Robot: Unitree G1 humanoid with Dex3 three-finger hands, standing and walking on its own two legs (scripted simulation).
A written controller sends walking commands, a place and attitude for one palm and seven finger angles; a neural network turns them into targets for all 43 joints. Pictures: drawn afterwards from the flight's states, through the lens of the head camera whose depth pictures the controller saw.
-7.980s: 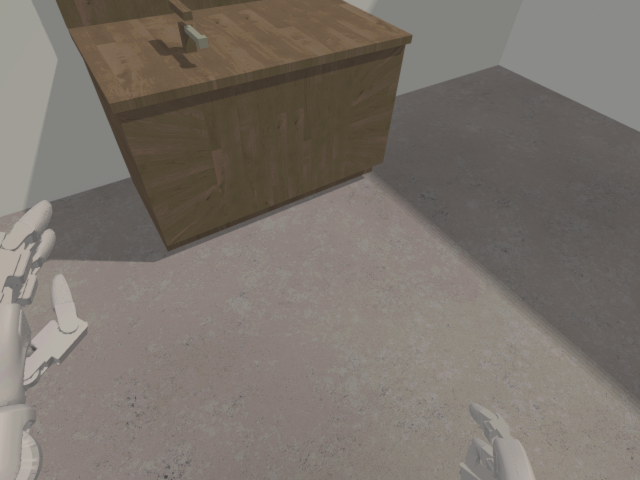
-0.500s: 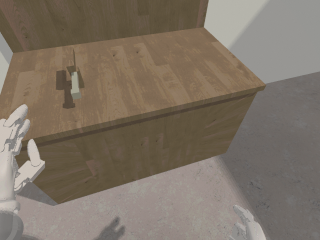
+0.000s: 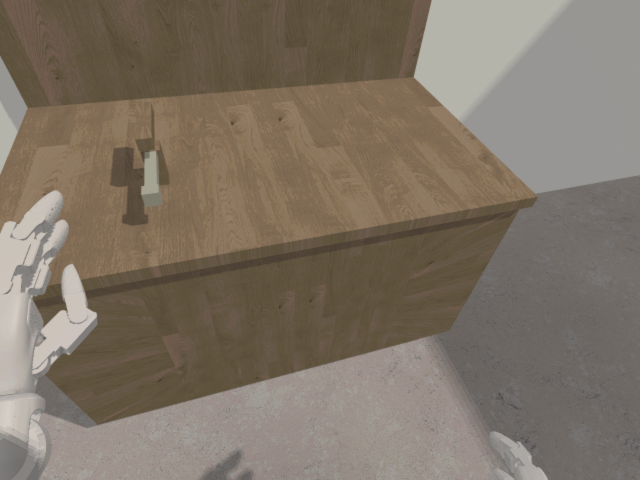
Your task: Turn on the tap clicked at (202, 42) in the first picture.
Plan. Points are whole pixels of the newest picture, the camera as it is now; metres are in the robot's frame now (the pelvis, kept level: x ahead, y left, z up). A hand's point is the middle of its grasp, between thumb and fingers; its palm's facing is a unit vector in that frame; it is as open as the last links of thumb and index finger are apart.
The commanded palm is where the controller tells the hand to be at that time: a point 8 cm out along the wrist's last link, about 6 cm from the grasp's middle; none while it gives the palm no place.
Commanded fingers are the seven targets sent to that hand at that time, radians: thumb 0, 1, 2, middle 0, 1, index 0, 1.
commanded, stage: shuffle to correct the standing spot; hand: left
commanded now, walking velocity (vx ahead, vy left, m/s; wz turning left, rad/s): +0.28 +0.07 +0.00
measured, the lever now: (152, 195) +0.53 +0.35 +0.02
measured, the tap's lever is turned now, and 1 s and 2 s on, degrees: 0 0 0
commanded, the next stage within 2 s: come to a stop and stand still in 0.84 s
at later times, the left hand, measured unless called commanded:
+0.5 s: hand (136, 232) +0.31 +0.24 +0.17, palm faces +0.43 -0.82 -0.38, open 7.4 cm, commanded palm +0.25 +0.28 +0.19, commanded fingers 0.00 0.90 0.90 -0.20 -0.30 -0.20 -0.30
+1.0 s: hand (146, 179) +0.40 +0.27 +0.17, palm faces +0.44 -0.79 -0.42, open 7.5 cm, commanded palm +0.34 +0.30 +0.19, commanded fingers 0.00 0.90 0.90 -0.20 -0.30 -0.20 -0.30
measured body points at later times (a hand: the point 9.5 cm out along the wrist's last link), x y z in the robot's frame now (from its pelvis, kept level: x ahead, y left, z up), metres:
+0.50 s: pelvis +0.10 -0.01 -0.01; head +0.12 +0.00 +0.44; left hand +0.28 +0.28 +0.19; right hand +0.26 -0.24 -0.10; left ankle +0.10 +0.10 -0.68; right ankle +0.16 -0.12 -0.73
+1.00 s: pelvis +0.20 +0.01 +0.01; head +0.22 +0.01 +0.46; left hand +0.37 +0.31 +0.19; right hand +0.37 -0.20 -0.10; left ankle +0.23 +0.14 -0.68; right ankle +0.20 -0.10 -0.73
